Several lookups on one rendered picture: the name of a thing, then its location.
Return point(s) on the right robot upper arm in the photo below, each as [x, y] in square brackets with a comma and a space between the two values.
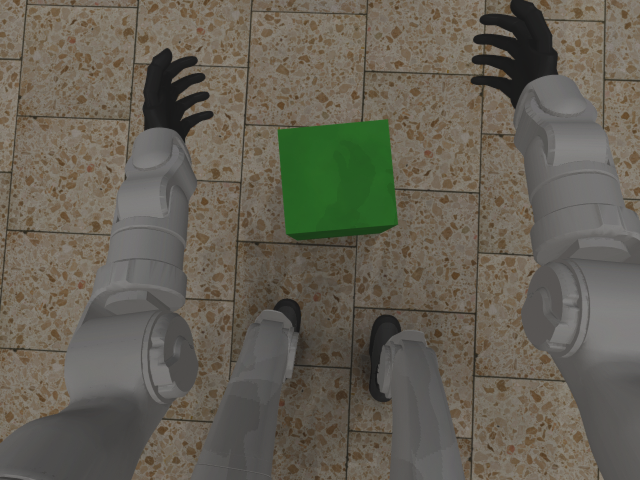
[586, 315]

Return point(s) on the left robot hand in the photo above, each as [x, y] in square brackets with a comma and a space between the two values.
[160, 107]

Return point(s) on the robot left shin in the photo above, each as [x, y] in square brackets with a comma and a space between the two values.
[270, 315]

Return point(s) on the left robot upper arm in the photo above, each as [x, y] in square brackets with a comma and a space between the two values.
[123, 372]

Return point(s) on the robot right forearm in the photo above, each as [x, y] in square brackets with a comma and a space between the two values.
[572, 182]

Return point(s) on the robot left forearm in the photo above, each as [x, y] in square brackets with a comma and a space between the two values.
[144, 267]

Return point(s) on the right robot hand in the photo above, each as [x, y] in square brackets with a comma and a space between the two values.
[532, 50]

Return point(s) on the carton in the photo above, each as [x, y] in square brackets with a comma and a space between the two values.
[337, 180]

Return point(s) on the right robot thigh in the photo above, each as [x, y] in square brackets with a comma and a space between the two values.
[424, 444]

